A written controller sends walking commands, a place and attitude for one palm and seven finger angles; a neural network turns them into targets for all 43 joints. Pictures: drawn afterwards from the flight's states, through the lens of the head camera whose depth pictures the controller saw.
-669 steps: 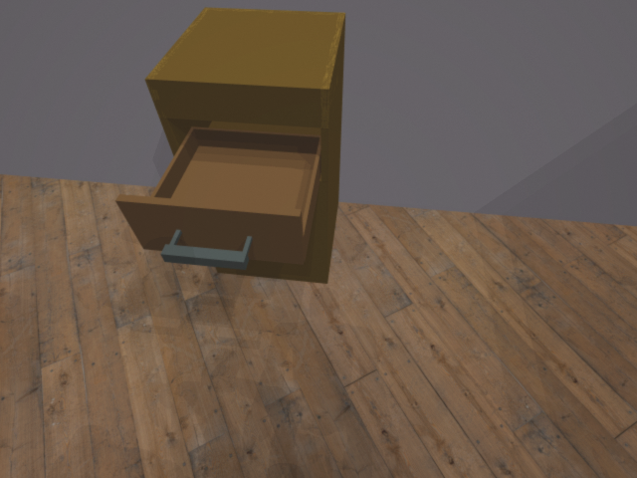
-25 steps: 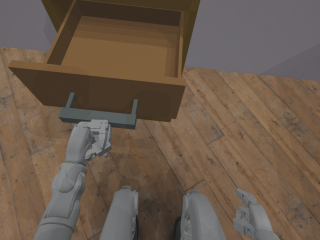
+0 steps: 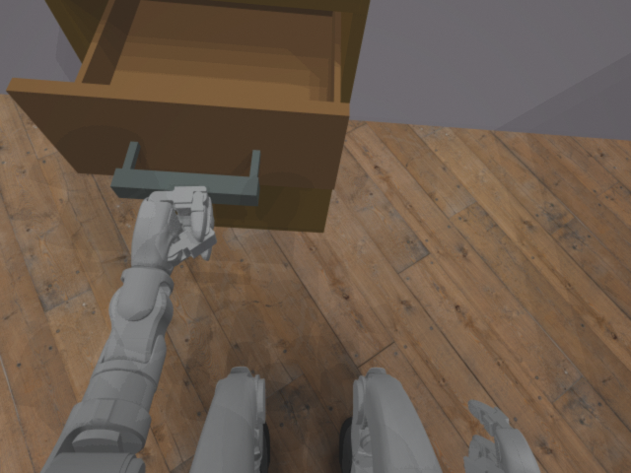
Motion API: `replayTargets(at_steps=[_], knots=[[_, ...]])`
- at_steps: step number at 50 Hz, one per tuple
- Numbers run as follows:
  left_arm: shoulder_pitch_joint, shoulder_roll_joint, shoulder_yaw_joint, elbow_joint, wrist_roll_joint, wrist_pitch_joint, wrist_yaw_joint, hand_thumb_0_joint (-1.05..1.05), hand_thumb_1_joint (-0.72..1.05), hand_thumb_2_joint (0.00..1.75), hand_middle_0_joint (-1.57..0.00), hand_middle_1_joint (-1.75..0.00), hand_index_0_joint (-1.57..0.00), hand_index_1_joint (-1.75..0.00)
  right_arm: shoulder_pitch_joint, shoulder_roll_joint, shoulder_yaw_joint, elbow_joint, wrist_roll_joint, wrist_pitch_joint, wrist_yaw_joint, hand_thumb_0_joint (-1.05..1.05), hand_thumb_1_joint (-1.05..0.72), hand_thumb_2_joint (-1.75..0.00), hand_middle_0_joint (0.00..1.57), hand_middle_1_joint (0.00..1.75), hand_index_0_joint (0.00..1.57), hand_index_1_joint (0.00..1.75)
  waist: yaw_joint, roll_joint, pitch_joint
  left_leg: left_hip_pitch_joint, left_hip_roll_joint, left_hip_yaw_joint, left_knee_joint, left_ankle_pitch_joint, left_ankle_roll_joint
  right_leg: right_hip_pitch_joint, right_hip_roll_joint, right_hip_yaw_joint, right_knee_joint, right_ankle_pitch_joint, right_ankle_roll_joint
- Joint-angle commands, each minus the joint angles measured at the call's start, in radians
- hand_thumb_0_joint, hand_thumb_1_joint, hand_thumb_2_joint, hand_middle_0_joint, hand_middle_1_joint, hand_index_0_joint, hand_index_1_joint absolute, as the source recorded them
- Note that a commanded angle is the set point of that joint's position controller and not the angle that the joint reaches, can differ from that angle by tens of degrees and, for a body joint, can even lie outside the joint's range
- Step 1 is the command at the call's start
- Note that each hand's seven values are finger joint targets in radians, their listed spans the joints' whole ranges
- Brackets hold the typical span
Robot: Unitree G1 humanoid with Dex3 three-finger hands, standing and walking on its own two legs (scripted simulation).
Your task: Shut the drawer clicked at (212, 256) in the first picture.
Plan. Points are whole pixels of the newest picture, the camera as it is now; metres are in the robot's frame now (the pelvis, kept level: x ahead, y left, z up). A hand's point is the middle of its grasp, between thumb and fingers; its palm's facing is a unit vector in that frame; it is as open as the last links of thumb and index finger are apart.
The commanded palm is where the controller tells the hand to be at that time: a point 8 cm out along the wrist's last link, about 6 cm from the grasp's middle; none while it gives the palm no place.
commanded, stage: push the drawer shut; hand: left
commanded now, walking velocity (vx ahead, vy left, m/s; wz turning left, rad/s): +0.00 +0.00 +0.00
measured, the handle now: (191, 171) +0.49 +0.16 +0.01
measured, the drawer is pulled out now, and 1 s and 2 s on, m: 0.18 0.06 0.00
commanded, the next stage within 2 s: pull the fist back off the drawer in 1.74 s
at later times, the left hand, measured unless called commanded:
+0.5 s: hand (216, 187) +0.47 +0.13 +0.01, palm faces -0.07 -1.00 -0.06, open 2.9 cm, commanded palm +0.46 +0.18 +0.02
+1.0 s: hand (219, 150) +0.52 +0.13 +0.01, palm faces -0.06 -1.00 -0.04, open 3.0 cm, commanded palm +0.52 +0.17 +0.02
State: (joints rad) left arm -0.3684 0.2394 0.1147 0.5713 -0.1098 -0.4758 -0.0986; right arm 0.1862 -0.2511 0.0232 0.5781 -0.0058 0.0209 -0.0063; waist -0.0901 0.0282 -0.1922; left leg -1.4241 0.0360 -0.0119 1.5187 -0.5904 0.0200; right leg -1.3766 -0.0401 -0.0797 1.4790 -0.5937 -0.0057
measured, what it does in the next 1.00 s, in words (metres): stands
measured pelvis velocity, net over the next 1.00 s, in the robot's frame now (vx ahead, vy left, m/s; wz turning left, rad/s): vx -0.01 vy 0.00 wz -0.04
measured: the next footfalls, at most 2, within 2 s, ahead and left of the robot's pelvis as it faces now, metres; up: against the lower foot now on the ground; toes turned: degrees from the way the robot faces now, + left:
none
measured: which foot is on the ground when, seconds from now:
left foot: down 0.00-1.00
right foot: down 0.00-1.00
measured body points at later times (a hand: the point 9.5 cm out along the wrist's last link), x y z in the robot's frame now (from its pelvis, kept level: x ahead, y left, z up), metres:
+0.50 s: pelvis +0.00 -0.01 -0.01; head +0.16 +0.01 +0.41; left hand +0.46 +0.18 +0.01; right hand +0.09 -0.27 -0.13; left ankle +0.05 +0.11 -0.56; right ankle +0.05 -0.12 -0.56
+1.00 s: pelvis -0.01 +0.00 -0.02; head +0.18 +0.03 +0.39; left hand +0.52 +0.19 +0.01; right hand +0.02 -0.26 -0.14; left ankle +0.05 +0.11 -0.56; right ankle +0.05 -0.12 -0.56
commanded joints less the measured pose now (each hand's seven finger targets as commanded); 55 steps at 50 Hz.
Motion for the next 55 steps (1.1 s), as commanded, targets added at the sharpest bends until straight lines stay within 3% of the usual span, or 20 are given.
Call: replayTargets(at_steps=[1, 5, 10, 11, 13, 15, 17, 24, 27, 28, 30, 33, 35, 38, 39, 40, 44, 47, 48, 55], knots=[[-0.343, 0.141, 0.082, -0.181, -0.02, -0.075, 0.015, 0.0, 0.9, 0.9, -1.4, -1.6, -1.4, -1.6, 0.07, -0.17, -0.07, -0.095, 0.001, -0.031, -0.008, 0.0, -0.9, -0.9, 0.2, 0.3, 0.2, 0.3, -0.028, 0.038, -0.484, 0.378, -0.029, -0.057, -0.195, 0.226, -0.003, 0.215, 0.044, 0.037, -0.199, 0.184, -0.023], [-0.416, 0.123, 0.064, -0.157, -0.013, -0.08, 0.016, 0.0, 0.9, 0.9, -1.4, -1.6, -1.4, -1.6, 0.08, -0.168, -0.072, -0.082, -0.001, -0.024, -0.004, 0.0, -0.9, -0.9, 0.2, 0.3, 0.2, 0.3, -0.044, 0.063, -0.485, 0.403, -0.026, -0.06, -0.197, 0.238, -0.005, 0.193, 0.044, 0.034, -0.201, 0.192, -0.023], [-0.492, 0.164, 0.103, -0.095, -0.01, -0.091, 0.012, 0.0, 0.9, 0.9, -1.4, -1.6, -1.4, -1.6, 0.1, -0.166, -0.071, -0.068, -0.004, -0.021, -0.005, 0.0, -0.9, -0.9, 0.2, 0.3, 0.2, 0.3, -0.057, 0.024, -0.487, 0.348, -0.028, -0.045, -0.175, 0.228, 0.004, 0.233, 0.046, 0.051, -0.211, 0.199, -0.017], [-0.498, 0.185, 0.117, -0.082, -0.008, -0.093, 0.009, 0.0, 0.9, 0.9, -1.4, -1.6, -1.4, -1.6, 0.104, -0.168, -0.069, -0.069, -0.004, -0.022, -0.006, 0.0, -0.9, -0.9, 0.2, 0.3, 0.2, 0.3, -0.05, 0.042, -0.489, 0.346, -0.03, -0.048, -0.175, 0.235, 0.003, 0.229, 0.048, 0.049, -0.2, 0.202, -0.021], [-0.554, 0.17, 0.104, -0.045, -0.004, -0.094, 0.006, 0.0, 0.9, 0.9, -1.4, -1.6, -1.4, -1.6, 0.108, -0.167, -0.069, -0.059, -0.006, -0.02, -0.005, 0.0, -0.9, -0.9, 0.2, 0.3, 0.2, 0.3, -0.067, 0.055, -0.487, 0.352, -0.029, -0.046, -0.17, 0.229, 0.003, 0.206, 0.047, 0.049, -0.203, 0.195, -0.019], [-0.597, 0.183, 0.113, -0.014, -0.002, -0.096, 0.004, 0.0, 0.9, 0.9, -1.4, -1.6, -1.4, -1.6, 0.117, -0.17, -0.068, -0.051, -0.008, -0.019, -0.006, 0.0, -0.9, -0.9, 0.2, 0.3, 0.2, 0.3, -0.074, 0.044, -0.489, 0.334, -0.029, -0.044, -0.162, 0.215, 0.005, 0.209, 0.048, 0.052, -0.204, 0.186, -0.017], [-0.638, 0.202, 0.127, 0.003, 0.001, -0.101, 0.0, 0.0, 0.9, 0.9, -1.4, -1.6, -1.4, -1.6, 0.128, -0.171, -0.066, -0.047, -0.01, -0.019, -0.005, 0.0, -0.9, -0.9, 0.2, 0.3, 0.2, 0.3, -0.072, 0.083, -0.506, 0.36, -0.029, -0.049, -0.163, 0.237, 0.003, 0.193, 0.048, 0.047, -0.194, 0.196, -0.02], [-0.742, 0.275, 0.189, 0.13, 0.002, -0.099, -0.017, 0.0, 0.9, 0.9, -1.4, -1.6, -1.4, -1.6, 0.155, -0.176, -0.059, -0.038, -0.017, -0.004, -0.003, 0.0, -0.9, -0.9, 0.2, 0.3, 0.2, 0.3, -0.09, 0.046, -0.51, 0.287, -0.028, -0.041, -0.139, 0.215, 0.014, 0.223, 0.053, 0.061, -0.196, 0.186, -0.014], [-0.775, 0.287, 0.194, 0.137, 0.009, -0.104, -0.026, 0.0, 0.9, 0.9, -1.4, -1.6, -1.4, -1.6, 0.166, -0.177, -0.057, -0.043, -0.02, 0.003, 0.003, 0.0, -0.9, -0.9, 0.2, 0.3, 0.2, 0.3, -0.083, 0.105, -0.552, 0.321, -0.027, -0.045, -0.141, 0.239, 0.01, 0.206, 0.055, 0.056, -0.183, 0.197, -0.019], [-0.789, 0.289, 0.2, 0.155, 0.006, -0.1, -0.027, 0.0, 0.9, 0.9, -1.4, -1.6, -1.4, -1.6, 0.173, -0.176, -0.057, -0.038, -0.022, 0.006, 0.004, 0.0, -0.9, -0.9, 0.2, 0.3, 0.2, 0.3, -0.092, 0.08, -0.551, 0.311, -0.026, -0.045, -0.134, 0.248, 0.013, 0.218, 0.056, 0.058, -0.185, 0.209, -0.017], [-0.789, 0.326, 0.231, 0.169, 0.007, -0.098, -0.03, 0.0, 0.9, 0.9, -1.4, -1.6, -1.4, -1.6, 0.182, -0.177, -0.055, -0.042, -0.024, 0.013, 0.006, 0.0, -0.9, -0.9, 0.2, 0.3, 0.2, 0.3, -0.083, 0.079, -0.553, 0.29, -0.026, -0.041, -0.132, 0.26, 0.014, 0.243, 0.057, 0.061, -0.183, 0.224, -0.017], [-0.812, 0.32, 0.226, 0.184, 0.012, -0.098, -0.034, 0.0, 0.9, 0.9, -1.4, -1.6, -1.4, -1.6, 0.189, -0.178, -0.056, -0.04, -0.025, 0.021, 0.012, 0.0, -0.9, -0.9, 0.2, 0.3, 0.2, 0.3, -0.091, 0.104, -0.559, 0.315, -0.022, -0.047, -0.133, 0.264, 0.012, 0.207, 0.059, 0.055, -0.181, 0.219, -0.017], [-0.847, 0.342, 0.242, 0.21, 0.015, -0.095, -0.031, 0.0, 0.9, 0.9, -1.4, -1.6, -1.4, -1.6, 0.2, -0.182, -0.054, -0.034, -0.027, 0.026, 0.012, 0.0, -0.9, -0.9, 0.2, 0.3, 0.2, 0.3, -0.106, 0.071, -0.533, 0.285, -0.021, -0.048, -0.127, 0.242, 0.017, 0.206, 0.061, 0.056, -0.184, 0.204, -0.013], [-0.884, 0.381, 0.265, 0.224, 0.03, -0.1, -0.029, 0.0, 0.9, 0.9, -1.4, -1.6, -1.4, -1.6, 0.211, -0.183, -0.05, -0.034, -0.031, 0.032, 0.013, 0.0, -0.9, -0.9, 0.2, 0.3, 0.2, 0.3, -0.101, 0.104, -0.544, 0.285, -0.019, -0.052, -0.126, 0.237, 0.016, 0.189, 0.063, 0.052, -0.173, 0.19, -0.016], [-0.903, 0.365, 0.248, 0.242, 0.033, -0.096, -0.03, 0.0, 0.9, 0.9, -1.4, -1.6, -1.4, -1.6, 0.215, -0.183, -0.049, -0.031, -0.031, 0.034, 0.015, 0.0, -0.9, -0.9, 0.2, 0.3, 0.2, 0.3, -0.113, 0.1, -0.533, 0.287, -0.019, -0.055, -0.127, 0.232, 0.016, 0.175, 0.065, 0.049, -0.174, 0.185, -0.016], [-0.922, 0.391, 0.268, 0.231, 0.033, -0.098, -0.028, 0.0, 0.9, 0.9, -1.4, -1.6, -1.4, -1.6, 0.219, -0.187, -0.05, -0.029, -0.034, 0.035, 0.013, 0.0, -0.9, -0.9, 0.2, 0.3, 0.2, 0.3, -0.113, 0.104, -0.544, 0.291, -0.017, -0.057, -0.12, 0.24, 0.017, 0.174, 0.065, 0.049, -0.17, 0.191, -0.016], [-0.995, 0.358, 0.232, 0.258, 0.046, -0.093, -0.019, 0.0, 0.9, 0.9, -1.4, -1.6, -1.4, -1.6, 0.24, -0.191, -0.05, -0.017, -0.038, 0.044, 0.018, 0.0, -0.9, -0.9, 0.2, 0.3, 0.2, 0.3, -0.141, 0.134, -0.544, 0.341, -0.012, -0.076, -0.123, 0.246, 0.015, 0.102, 0.065, 0.034, -0.163, 0.183, -0.016], [-1.019, 0.416, 0.27, 0.286, 0.062, -0.088, -0.012, 0.0, 0.9, 0.9, -1.4, -1.6, -1.4, -1.6, 0.253, -0.198, -0.045, -0.016, -0.041, 0.049, 0.019, 0.0, -0.9, -0.9, 0.2, 0.3, 0.2, 0.3, -0.136, 0.149, -0.559, 0.339, -0.012, -0.083, -0.121, 0.252, 0.014, 0.094, 0.068, 0.029, -0.15, 0.18, -0.02], [-1.041, 0.406, 0.26, 0.291, 0.059, -0.083, -0.01, 0.0, 0.9, 0.9, -1.4, -1.6, -1.4, -1.6, 0.253, -0.197, -0.044, -0.013, -0.042, 0.051, 0.019, 0.0, -0.9, -0.9, 0.2, 0.3, 0.2, 0.3, -0.149, 0.143, -0.554, 0.33, -0.012, -0.081, -0.115, 0.251, 0.017, 0.093, 0.069, 0.032, -0.155, 0.183, -0.018], [-1.114, 0.472, 0.293, 0.313, 0.075, -0.064, -0.012, 0.0, 0.9, 0.9, -1.4, -1.6, -1.4, -1.6, 0.276, -0.205, -0.036, -0.013, -0.049, 0.058, 0.02, 0.0, -0.9, -0.9, 0.2, 0.3, 0.2, 0.3, -0.159, 0.169, -0.577, 0.324, -0.007, -0.09, -0.103, 0.244, 0.017, 0.077, 0.072, 0.028, -0.145, 0.174, -0.019]])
